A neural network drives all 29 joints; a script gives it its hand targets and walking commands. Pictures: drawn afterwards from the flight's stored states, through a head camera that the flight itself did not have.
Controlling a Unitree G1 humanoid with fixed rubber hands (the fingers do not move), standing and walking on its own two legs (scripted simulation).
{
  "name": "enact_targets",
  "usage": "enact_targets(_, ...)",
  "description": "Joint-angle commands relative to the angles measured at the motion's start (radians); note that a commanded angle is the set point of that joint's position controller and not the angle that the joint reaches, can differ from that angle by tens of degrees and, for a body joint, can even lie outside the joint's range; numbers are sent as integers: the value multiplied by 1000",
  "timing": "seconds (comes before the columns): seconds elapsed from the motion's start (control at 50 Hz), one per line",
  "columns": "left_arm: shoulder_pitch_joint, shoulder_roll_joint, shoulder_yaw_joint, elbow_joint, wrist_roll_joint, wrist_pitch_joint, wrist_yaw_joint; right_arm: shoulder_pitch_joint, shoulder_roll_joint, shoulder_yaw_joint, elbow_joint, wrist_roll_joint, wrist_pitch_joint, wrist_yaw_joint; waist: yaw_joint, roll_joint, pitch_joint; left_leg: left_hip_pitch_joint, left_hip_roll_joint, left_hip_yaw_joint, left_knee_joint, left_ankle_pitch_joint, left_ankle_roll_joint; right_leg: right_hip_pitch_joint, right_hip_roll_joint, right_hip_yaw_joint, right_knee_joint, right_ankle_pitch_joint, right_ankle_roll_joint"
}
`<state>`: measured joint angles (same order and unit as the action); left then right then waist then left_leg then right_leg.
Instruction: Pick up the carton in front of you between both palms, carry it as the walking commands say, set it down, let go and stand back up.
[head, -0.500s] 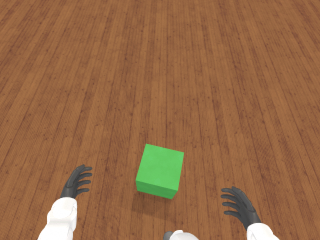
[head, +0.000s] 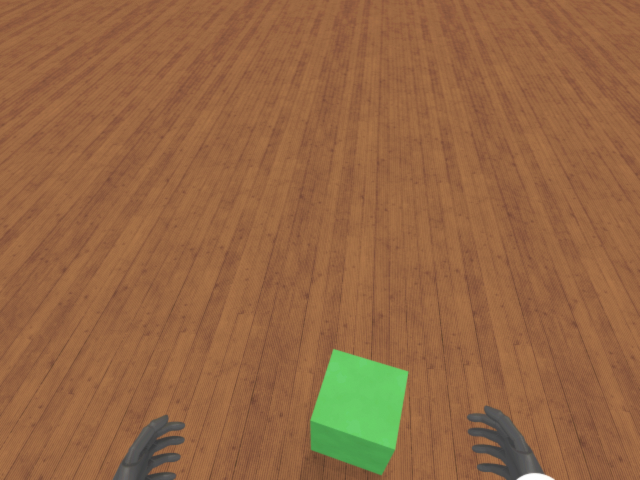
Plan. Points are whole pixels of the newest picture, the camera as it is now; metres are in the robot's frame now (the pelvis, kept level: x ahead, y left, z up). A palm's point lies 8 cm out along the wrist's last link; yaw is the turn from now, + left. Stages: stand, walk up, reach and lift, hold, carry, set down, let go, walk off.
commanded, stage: let go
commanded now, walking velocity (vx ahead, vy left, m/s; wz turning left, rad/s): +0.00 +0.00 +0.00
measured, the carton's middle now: (357, 412) +0.44 -0.10 -0.65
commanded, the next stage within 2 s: stand in 0.18 s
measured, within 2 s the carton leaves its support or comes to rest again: neither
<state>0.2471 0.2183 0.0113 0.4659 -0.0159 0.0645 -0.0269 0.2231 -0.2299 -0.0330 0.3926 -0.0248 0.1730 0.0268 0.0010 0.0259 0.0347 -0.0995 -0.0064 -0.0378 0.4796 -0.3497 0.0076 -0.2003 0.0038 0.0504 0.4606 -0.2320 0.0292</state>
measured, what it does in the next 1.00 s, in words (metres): stands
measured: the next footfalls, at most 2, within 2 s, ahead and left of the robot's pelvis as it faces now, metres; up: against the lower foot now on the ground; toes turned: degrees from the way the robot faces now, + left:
none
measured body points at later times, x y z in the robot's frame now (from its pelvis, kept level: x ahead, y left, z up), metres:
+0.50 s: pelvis +0.00 -0.03 -0.01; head +0.02 -0.06 +0.44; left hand +0.12 +0.28 -0.09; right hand +0.15 -0.31 -0.12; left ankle -0.06 +0.11 -0.74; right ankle +0.01 -0.14 -0.74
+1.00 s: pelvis +0.01 -0.04 +0.00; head +0.02 -0.06 +0.45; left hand +0.12 +0.27 -0.09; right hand +0.14 -0.33 -0.12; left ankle -0.06 +0.11 -0.74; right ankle +0.01 -0.14 -0.74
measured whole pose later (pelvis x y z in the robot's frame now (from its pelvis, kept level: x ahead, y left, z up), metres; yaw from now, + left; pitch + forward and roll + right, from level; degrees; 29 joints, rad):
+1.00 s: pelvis +0.01 -0.04 +0.00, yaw +2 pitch -1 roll +0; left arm 0.15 0.33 0.04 0.86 0.03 0.00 0.02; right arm 0.19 -0.37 -0.01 0.83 -0.03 0.00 -0.03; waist 0.01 0.05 0.02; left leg -0.09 0.02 -0.08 0.45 -0.34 -0.04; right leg -0.21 0.02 0.00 0.50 -0.27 -0.02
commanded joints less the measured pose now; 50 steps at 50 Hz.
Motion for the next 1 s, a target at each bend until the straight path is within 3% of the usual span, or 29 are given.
enact_targets(0.0,-56,77,26,-87,4,-2,3,-28,-107,-31,-101,1,11,-6,-13,20,-10,-145,-12,15,-101,357,-35,130,94,-73,-5,164,-12)
enact_targets(0.16,-58,80,45,-90,21,21,-3,-53,-98,-33,-125,0,44,-6,2,-6,-3,-157,-31,37,-106,229,-19,173,85,-68,-12,135,-2)
enact_targets(0.18,-30,221,92,56,60,-5,30,-79,-206,-55,38,-17,-38,-41,34,97,-12,-212,22,-1,-62,42,-32,27,-28,-30,14,59,-2)
enact_targets(0.24,-47,217,87,77,78,-38,39,-55,-184,-47,72,-30,-119,-44,12,14,8,-186,35,-50,-63,-147,-12,-98,-33,19,-35,-183,-19)
enact_targets(0.28,-77,206,83,97,71,-51,33,-52,-188,-43,108,-27,-142,-36,6,-28,-11,-159,38,-55,-39,-101,-4,-118,-39,34,-40,-191,-32)
enact_targets(0.36,-85,221,85,143,62,-66,28,-42,-205,-39,166,-25,-167,-33,1,-54,-54,-109,44,-48,-9,71,-3,-88,-59,48,-25,-27,-47)
enact_targets(0.46,-67,246,85,200,54,-70,37,-27,-234,-32,231,-22,-177,-46,2,-41,-92,-74,61,-53,-1,261,-11,-14,-66,33,22,218,-54)
enact_targets(0.58,-65,269,80,248,50,-68,47,-18,-250,-24,287,-17,-178,-57,3,-36,-102,-63,66,-53,0,346,-17,41,-76,35,32,330,-58)
enact_targets(0.72,-85,278,74,285,47,-68,51,-26,-262,-16,328,-12,-180,-62,5,-24,-100,-61,71,-56,-16,368,-19,70,-82,39,23,356,-60)
enact_targets(0.98,-122,285,65,357,42,-72,45,-47,-285,-6,398,-10,-188,-61,7,-20,-66,-58,84,-74,-90,303,-13,80,-85,48,-35,265,-60)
